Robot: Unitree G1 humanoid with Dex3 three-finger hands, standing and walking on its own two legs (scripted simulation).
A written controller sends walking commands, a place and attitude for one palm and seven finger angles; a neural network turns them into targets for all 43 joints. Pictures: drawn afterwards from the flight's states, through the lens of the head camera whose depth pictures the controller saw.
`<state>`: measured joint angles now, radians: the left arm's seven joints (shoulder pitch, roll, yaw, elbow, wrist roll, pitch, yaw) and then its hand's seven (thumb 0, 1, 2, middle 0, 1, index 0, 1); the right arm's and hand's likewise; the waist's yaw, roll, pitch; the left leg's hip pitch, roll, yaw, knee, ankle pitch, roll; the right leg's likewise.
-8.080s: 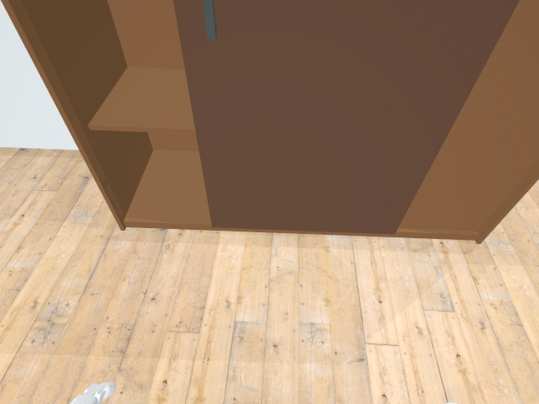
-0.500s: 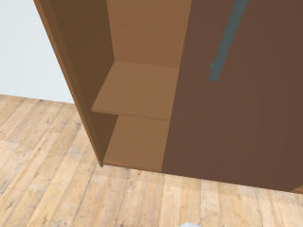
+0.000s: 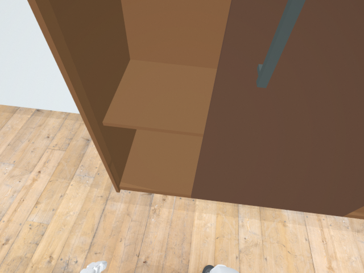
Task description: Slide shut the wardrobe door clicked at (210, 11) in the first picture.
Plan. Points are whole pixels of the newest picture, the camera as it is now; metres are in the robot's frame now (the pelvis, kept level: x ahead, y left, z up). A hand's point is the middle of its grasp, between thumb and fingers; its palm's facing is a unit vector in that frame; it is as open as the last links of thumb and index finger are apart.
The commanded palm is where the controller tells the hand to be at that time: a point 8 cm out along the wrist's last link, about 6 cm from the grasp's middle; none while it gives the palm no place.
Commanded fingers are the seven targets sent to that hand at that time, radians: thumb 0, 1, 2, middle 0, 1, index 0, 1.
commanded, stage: come to a stop and stand still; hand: right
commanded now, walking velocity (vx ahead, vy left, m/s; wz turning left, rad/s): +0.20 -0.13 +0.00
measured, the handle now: (281, 25) +0.52 -0.16 +0.27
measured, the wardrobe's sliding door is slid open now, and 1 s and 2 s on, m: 0.41 0.41 0.41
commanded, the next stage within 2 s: look again from close up in 1.00 s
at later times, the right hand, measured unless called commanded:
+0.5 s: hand out of the picture -0.02 -0.20 -0.17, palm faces +0.10 +0.97 -0.20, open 7.4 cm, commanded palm none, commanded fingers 0.00 -0.90 -0.90 0.20 0.30 0.20 0.30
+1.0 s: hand out of the picture -0.04 -0.20 -0.16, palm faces +0.05 +0.98 -0.20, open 7.4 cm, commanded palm none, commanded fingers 0.00 -0.90 -0.90 0.20 0.30 0.20 0.30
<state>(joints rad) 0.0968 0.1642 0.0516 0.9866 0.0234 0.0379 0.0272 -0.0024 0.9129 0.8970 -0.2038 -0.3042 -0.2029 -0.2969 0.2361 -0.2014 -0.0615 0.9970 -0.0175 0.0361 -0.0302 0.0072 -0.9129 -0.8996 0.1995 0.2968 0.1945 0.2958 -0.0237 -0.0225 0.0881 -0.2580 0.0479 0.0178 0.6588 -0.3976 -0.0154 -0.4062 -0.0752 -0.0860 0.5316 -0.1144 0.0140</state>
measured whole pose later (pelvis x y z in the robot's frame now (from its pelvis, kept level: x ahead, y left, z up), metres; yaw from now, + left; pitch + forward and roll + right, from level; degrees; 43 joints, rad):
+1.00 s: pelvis -0.02 -0.03 +0.02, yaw -1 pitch -1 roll +0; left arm 0.31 0.13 -0.01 1.14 0.01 -0.02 0.03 0.00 0.91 0.90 -0.20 -0.30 -0.20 -0.30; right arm 0.28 -0.14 0.00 1.17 -0.02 0.00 -0.05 0.01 -0.91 -0.90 0.20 0.30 0.19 0.30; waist 0.00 0.00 0.03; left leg -0.15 0.08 0.03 0.40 -0.23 -0.06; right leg -0.13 0.02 -0.07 0.39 -0.25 -0.03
